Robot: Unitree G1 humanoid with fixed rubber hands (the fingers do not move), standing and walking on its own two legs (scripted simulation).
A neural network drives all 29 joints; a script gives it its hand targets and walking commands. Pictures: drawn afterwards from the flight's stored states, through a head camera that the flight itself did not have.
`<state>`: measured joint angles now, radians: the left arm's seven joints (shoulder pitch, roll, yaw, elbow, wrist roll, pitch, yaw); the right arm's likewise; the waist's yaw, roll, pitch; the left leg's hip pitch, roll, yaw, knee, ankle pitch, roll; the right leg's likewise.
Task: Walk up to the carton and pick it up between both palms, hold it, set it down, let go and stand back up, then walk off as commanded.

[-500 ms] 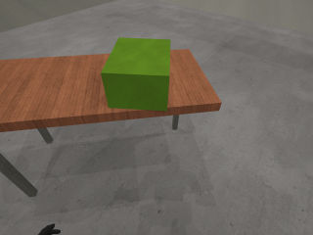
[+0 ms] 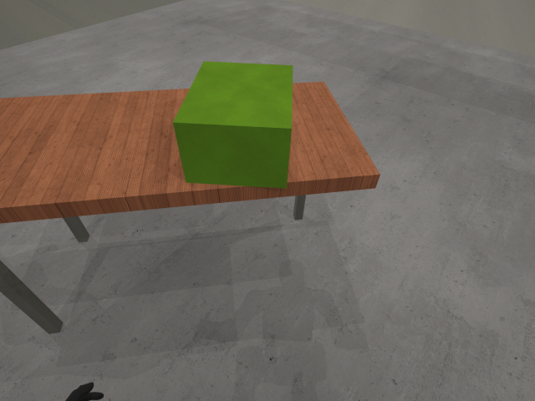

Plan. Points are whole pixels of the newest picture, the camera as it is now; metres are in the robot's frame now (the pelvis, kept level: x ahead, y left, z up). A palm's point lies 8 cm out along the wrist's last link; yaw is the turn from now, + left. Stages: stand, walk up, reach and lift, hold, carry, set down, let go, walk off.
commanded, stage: stand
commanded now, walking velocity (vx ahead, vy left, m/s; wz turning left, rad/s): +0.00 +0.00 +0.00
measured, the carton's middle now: (242, 120) +0.79 +0.03 +0.02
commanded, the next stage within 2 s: none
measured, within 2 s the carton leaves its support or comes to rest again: neither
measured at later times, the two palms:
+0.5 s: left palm out of the picture +0.13 +0.30 -0.09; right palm out of the picture +0.07 -0.31 -0.09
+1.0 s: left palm out of the picture +0.14 +0.30 -0.09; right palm out of the picture +0.07 -0.31 -0.09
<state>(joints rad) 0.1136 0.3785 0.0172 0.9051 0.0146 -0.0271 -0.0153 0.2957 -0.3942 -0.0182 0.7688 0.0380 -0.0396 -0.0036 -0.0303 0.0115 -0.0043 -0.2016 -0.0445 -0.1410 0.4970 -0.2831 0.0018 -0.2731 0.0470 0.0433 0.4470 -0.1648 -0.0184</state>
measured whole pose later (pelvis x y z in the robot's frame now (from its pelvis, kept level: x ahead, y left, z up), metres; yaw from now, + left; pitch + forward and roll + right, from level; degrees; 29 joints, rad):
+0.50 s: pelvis +0.00 +0.00 +0.00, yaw +0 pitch +0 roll +0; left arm 0.11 0.38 0.02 0.91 0.01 -0.02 -0.02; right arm 0.30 -0.39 -0.02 0.77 0.04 -0.04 -0.01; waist -0.03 0.01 0.01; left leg -0.20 -0.04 -0.14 0.49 -0.28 0.00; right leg -0.27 0.05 0.04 0.45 -0.16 -0.02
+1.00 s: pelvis +0.00 +0.00 +0.00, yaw +0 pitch -1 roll +0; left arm 0.11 0.38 0.02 0.91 0.01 -0.02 -0.02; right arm 0.30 -0.40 -0.02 0.77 0.04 -0.04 -0.01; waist -0.03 0.01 0.01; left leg -0.20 -0.04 -0.14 0.49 -0.28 0.00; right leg -0.27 0.05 0.04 0.45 -0.16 -0.02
